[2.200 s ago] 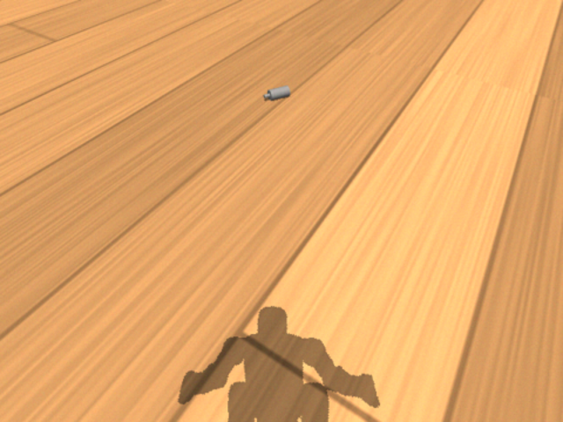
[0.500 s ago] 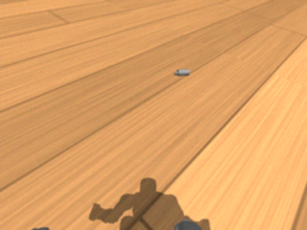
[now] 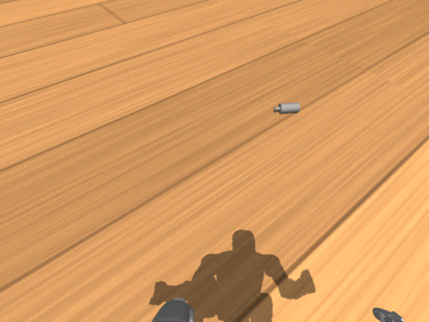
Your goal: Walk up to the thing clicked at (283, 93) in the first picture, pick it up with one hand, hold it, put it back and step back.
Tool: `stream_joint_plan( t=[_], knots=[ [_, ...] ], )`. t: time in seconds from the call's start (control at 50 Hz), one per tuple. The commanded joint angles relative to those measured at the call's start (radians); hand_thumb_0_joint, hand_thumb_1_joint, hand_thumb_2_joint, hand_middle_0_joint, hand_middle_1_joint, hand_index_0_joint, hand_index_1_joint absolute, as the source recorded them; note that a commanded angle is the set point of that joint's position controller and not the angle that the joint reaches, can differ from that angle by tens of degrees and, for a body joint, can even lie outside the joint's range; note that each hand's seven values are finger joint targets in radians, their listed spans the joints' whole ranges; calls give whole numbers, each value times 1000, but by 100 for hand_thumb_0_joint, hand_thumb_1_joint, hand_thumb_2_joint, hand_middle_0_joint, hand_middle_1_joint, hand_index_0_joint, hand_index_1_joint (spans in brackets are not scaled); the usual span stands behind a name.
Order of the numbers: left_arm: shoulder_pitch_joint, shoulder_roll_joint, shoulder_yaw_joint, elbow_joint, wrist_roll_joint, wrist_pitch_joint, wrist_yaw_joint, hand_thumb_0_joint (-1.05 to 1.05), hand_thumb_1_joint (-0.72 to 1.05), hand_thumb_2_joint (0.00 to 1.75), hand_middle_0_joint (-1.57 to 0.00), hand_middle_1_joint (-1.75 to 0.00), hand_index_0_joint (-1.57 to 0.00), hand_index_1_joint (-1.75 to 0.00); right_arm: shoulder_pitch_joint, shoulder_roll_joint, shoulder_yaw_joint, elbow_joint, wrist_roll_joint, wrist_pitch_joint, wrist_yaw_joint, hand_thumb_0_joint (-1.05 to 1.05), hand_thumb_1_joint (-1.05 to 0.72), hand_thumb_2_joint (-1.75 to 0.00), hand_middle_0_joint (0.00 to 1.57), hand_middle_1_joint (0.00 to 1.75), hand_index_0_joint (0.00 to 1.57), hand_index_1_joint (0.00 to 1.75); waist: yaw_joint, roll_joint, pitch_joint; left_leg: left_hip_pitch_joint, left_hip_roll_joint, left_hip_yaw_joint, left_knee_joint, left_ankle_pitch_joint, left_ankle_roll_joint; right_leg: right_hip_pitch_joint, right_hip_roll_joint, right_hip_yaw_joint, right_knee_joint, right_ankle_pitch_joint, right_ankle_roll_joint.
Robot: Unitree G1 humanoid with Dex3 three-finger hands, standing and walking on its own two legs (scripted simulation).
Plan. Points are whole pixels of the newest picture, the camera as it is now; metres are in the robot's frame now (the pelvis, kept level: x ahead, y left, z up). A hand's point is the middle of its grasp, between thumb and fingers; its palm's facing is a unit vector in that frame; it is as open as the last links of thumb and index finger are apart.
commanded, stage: walk up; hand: left
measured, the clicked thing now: (286, 108) +1.64 -0.39 -0.74
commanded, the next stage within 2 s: none
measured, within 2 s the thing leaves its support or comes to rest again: neither
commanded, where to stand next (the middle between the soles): +1.35 -0.68 m, yaw +10 degrees
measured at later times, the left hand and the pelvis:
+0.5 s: hand (156, 209) +0.40 +0.20 -0.14, palm faces -0.06 -0.94 -0.32, open 7.3 cm; pelvis +0.29 -0.08 -0.01, yaw +1 degrees
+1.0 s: hand (216, 172) +0.56 +0.05 -0.16, palm faces +0.08 -0.94 -0.32, open 7.4 cm; pelvis +0.55 -0.23 -0.01, yaw +3 degrees
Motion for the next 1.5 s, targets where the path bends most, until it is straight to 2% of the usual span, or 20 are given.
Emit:
stream_joint_plan(
  t=[0.0,0.1,0.14,0.16,0.28,0.48,0.54,0.58,0.6,0.62,0.72,0.92,0.98,1.04,1.06,1.12,1.2,1.42,1.44,1.48],
  knots=[
    [-122,292,71,-131,1,-32,-2,0,90,90,-20,-30,-20,-30,0,-156,-54,-85,10,-18,4,0,-90,-90,20,30,20,30,-41,-156,22,172,6,64,-306,183,-20,-149,-180,64,-169,204,-186],
    [-16,197,40,-138,-6,-7,3,0,90,90,-20,-30,-20,-30,371,-268,-127,9,-21,-20,-43,0,-90,-90,20,30,20,30,-219,156,-200,780,-2,5,-340,61,53,-405,-79,4,489,243,-118],
    [65,224,40,-152,-8,8,7,0,90,90,-20,-30,-20,-30,337,-379,-143,-58,-10,-28,-62,0,-90,-90,20,30,20,30,-160,210,-213,777,396,-787,-648,-326,181,-633,48,153,829,-233,-58],
    [51,323,56,-140,-4,15,12,0,90,90,-20,-30,-20,-30,237,-388,-142,-79,20,-29,-63,0,-90,-90,20,30,20,30,-135,146,-160,687,446,-874,-720,-414,245,-630,-19,225,871,-164,-68],
    [38,266,70,-91,-8,33,-25,0,90,90,-20,-30,-20,-30,75,-275,-80,-91,12,-60,-54,0,-90,-90,20,30,20,30,-34,56,25,217,219,-197,-697,-101,146,-417,-133,207,669,20,10],
    [-210,218,74,-148,-1,30,-63,0,90,90,-20,-30,-20,-30,145,-309,-84,-39,-1,-57,-48,0,-90,-90,20,30,20,30,-92,112,-12,358,172,-23,-618,156,114,-345,-96,80,169,197,6],
    [-78,234,94,-95,1,29,-51,0,90,90,-20,-30,-20,-30,115,-310,-87,-43,-2,-37,-60,0,-90,-90,20,30,20,30,-2,80,-106,320,172,36,-368,388,80,-79,-27,0,114,157,-19],
    [194,357,148,-29,17,13,-21,0,90,90,-20,-30,-20,-30,186,-180,-36,-49,-2,-28,-63,0,-90,-90,20,30,20,30,126,-281,-220,22,15,97,196,193,21,283,-130,227,6,-101,-75],
    [190,436,151,-38,0,8,-8,0,90,90,-20,-30,-20,-30,184,-166,-27,-87,16,-31,-67,0,-90,-90,20,30,20,30,97,-458,-210,-239,-111,92,330,-225,-6,372,-349,666,-196,-113,-150],
    [103,436,151,-61,-15,12,1,0,90,90,-20,-30,-20,-30,152,-237,-42,-66,-2,-22,-81,0,-90,-90,20,30,20,30,72,-341,-177,-236,-18,9,410,-244,-2,289,-400,720,-196,-171,-229],
    [-60,276,93,-116,-11,-4,18,0,90,90,-20,-30,-20,-30,205,-198,-41,14,17,-7,-51,0,-90,-90,20,30,20,30,-51,-213,-12,5,42,-38,184,31,3,-135,-165,209,-155,165,-112],
    [23,239,71,-181,5,5,3,0,90,90,-20,-30,-20,-30,48,-155,-38,-66,10,-16,-38,0,-90,-90,20,30,20,30,-2,-126,11,148,-8,74,-300,194,-21,-63,-172,128,-102,353,-135],
    [14,235,64,-218,-2,14,11,0,90,90,-20,-30,-20,-30,248,-201,-65,-23,5,-22,-64,0,-90,-90,20,30,20,30,-110,28,-103,504,-57,79,-397,181,26,-162,-132,84,199,477,-104],
    [120,223,59,-217,-4,33,22,0,90,90,-20,-30,-20,-30,360,-357,-114,-62,-5,-24,-99,0,-90,-90,20,30,20,30,-151,137,-222,809,435,-760,-594,-81,248,-620,63,165,789,-255,13],
    [84,308,76,-212,5,41,30,0,90,90,-20,-30,-20,-30,317,-361,-122,-62,22,-22,-103,0,-90,-90,20,30,20,30,-152,92,-195,787,485,-815,-622,-137,308,-657,1,240,878,-215,-5],
    [29,259,73,-193,-3,34,18,0,90,90,-20,-30,-20,-30,204,-248,-69,-90,18,-33,-106,0,-90,-90,20,30,20,30,-104,-15,-61,502,300,-343,-603,319,188,-538,-51,267,837,-71,3],
    [74,219,74,-176,-1,60,-16,0,90,90,-20,-30,-20,-30,134,-262,-65,-94,8,-49,-88,0,-90,-90,20,30,20,30,-41,89,15,282,213,-91,-602,241,165,-431,-100,201,657,-20,25],
    [97,270,122,-105,9,55,-42,0,90,90,-20,-30,-20,-30,59,-286,-76,-72,-21,-17,-78,0,-90,-90,20,30,20,30,34,34,-75,94,136,37,-316,-211,79,-4,-47,50,187,40,5],
    [187,322,143,-78,17,41,-29,0,90,90,-20,-30,-20,-30,110,-209,-51,-65,-25,-8,-81,0,-90,-90,20,30,20,30,85,-194,-115,-9,61,101,-1,-156,54,128,-40,102,105,-100,-13],
    [172,424,148,-116,12,26,1,0,90,90,-20,-30,-20,-30,99,-186,-38,-99,0,-1,-92,0,-90,-90,20,30,20,30,80,-430,-37,-284,-74,-6,375,-274,2,85,-335,709,-266,-340,-137]
  ],
)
